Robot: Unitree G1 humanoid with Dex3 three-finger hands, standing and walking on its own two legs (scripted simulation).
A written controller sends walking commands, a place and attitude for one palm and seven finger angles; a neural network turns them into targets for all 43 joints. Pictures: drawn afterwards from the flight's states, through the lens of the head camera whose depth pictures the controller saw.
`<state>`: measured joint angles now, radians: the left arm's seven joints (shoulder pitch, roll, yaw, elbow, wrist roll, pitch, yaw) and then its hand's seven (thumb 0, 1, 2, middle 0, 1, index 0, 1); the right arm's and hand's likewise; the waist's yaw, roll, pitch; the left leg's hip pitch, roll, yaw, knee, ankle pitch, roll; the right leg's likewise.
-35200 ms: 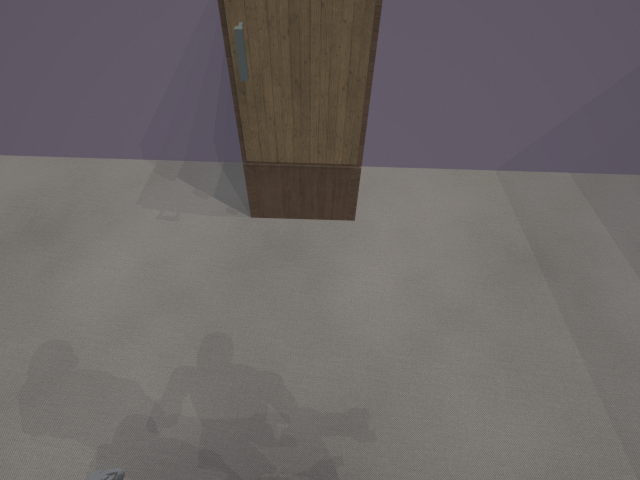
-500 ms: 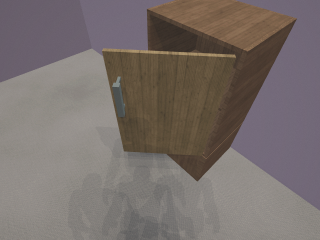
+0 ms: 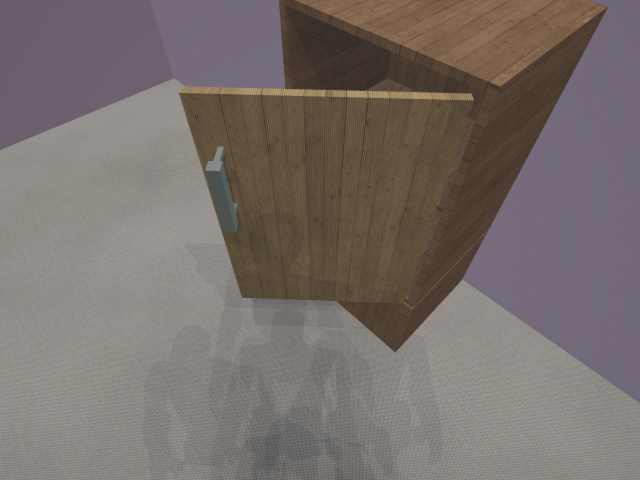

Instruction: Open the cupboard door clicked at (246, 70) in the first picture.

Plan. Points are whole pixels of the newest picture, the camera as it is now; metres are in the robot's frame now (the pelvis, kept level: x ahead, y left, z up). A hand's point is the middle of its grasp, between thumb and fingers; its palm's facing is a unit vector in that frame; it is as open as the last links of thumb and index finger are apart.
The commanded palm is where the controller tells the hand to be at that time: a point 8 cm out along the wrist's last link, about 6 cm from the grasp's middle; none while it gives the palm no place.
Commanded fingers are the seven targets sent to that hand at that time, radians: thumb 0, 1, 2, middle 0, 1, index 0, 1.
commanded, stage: come to a stop and stand still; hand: left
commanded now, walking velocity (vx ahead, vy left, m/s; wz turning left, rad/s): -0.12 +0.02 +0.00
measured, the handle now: (225, 190) +0.56 +0.20 +0.00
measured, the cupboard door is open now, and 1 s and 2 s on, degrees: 43 43 43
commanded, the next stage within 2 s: look again from close up in 0.74 s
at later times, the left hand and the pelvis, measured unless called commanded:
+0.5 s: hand out of the picture +0.05 +0.19 -0.16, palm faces +0.00 -0.97 -0.26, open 7.4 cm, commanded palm none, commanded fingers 0.00 0.90 0.90 -0.20 -0.30 -0.20 -0.30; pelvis -0.02 -0.01 +0.01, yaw +0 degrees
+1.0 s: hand out of the picture -0.01 +0.19 -0.16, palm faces +0.00 -0.97 -0.25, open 7.4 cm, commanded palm none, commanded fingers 0.00 0.90 0.90 -0.20 -0.30 -0.20 -0.30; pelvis -0.03 -0.01 +0.01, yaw +0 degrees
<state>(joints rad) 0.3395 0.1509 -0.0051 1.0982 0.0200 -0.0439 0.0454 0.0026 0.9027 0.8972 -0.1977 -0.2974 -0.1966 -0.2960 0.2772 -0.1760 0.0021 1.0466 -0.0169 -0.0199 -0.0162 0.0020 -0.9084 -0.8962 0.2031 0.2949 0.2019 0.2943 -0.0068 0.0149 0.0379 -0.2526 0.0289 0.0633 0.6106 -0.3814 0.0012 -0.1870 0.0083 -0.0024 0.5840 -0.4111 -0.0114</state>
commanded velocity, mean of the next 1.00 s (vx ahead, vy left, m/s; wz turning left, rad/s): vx -0.01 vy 0.00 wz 0.00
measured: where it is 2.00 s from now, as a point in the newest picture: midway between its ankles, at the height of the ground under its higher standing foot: outside the picture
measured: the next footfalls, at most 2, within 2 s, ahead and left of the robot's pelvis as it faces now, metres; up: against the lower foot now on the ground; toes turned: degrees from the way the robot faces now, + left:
right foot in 2.00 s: +0.10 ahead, -0.13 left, +0.00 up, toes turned +0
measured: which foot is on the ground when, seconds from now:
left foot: down 0.00-1.00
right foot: down 0.00-1.00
